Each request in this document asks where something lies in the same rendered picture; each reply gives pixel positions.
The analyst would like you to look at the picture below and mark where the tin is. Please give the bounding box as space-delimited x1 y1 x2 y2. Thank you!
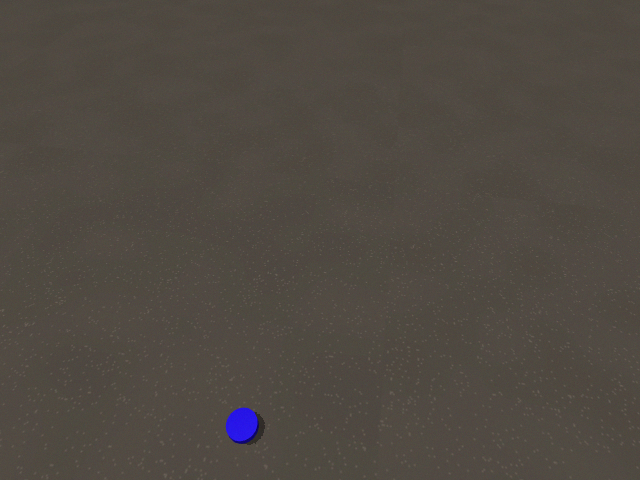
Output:
226 408 259 444

